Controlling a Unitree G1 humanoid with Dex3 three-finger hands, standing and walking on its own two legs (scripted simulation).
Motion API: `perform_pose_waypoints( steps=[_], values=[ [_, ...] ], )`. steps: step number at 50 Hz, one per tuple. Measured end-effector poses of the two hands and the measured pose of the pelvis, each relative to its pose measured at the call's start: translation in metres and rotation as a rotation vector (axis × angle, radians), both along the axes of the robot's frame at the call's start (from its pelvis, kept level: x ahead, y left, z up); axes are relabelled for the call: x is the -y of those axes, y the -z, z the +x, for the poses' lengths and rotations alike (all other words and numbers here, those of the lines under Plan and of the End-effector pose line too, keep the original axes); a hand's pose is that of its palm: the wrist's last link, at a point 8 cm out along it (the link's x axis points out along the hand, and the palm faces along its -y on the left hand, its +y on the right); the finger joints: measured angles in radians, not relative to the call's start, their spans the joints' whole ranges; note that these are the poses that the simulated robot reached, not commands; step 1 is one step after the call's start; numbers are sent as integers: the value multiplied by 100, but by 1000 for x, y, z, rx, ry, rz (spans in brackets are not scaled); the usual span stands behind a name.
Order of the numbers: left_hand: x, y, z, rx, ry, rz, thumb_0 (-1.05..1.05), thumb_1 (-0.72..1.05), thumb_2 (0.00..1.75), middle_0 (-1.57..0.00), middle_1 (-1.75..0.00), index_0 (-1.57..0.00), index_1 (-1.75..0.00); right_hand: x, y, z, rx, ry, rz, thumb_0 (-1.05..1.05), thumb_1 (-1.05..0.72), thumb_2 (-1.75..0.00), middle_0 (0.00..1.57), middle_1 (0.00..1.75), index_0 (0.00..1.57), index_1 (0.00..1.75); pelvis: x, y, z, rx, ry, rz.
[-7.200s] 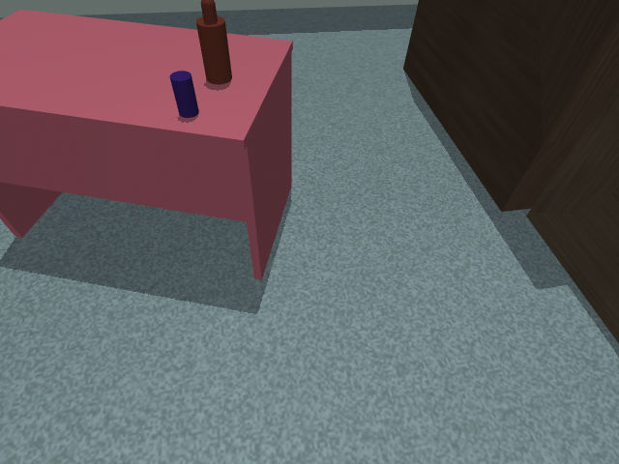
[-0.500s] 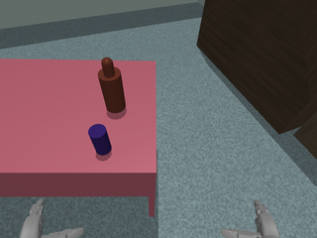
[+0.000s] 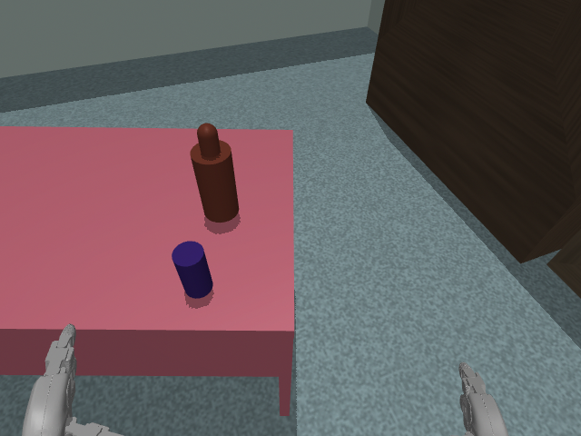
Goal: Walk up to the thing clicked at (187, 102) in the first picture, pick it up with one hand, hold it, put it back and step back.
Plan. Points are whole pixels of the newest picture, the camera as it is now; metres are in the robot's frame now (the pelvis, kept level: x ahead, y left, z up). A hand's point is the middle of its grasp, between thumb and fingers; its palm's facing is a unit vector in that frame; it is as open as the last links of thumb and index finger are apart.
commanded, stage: rise first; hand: left
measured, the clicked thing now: (193, 270) +0.40 +0.17 -0.06
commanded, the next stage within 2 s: go down in 0.68 s
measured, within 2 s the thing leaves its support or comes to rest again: neither
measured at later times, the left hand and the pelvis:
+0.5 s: hand (79, 404) +0.16 +0.24 +0.03, palm faces +0.28 -0.89 -0.36, open 17.6 cm; pelvis -0.01 -0.01 +0.00, yaw +1 degrees
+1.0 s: hand (71, 391) +0.17 +0.25 +0.04, palm faces +0.31 -0.90 -0.31, open 17.6 cm; pelvis -0.02 -0.01 +0.00, yaw +2 degrees
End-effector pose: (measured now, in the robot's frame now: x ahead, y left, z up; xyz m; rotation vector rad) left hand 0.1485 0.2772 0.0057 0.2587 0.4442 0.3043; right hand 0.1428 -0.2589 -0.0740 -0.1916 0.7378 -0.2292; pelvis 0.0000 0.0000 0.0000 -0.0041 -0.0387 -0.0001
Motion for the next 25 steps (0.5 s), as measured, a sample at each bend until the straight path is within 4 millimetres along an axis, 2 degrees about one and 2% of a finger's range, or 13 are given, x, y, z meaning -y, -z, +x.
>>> perform_pose_waypoints(
  steps=[12,25],
  values=[
    [0,-30,-8,98,18,60,-1,-55,3,-6,-4,-5,-5,3,7,-1,-13,-6,8,-1,51,-4,6,6,5,5,4,0,-6,17,-8,2],
    [-3,-50,-20,168,12,108,-2,-56,4,-6,-5,-5,-6,6,9,-3,-9,-17,11,-1,51,-4,6,6,5,5,9,0,-12,24,-19,4]
  ],
)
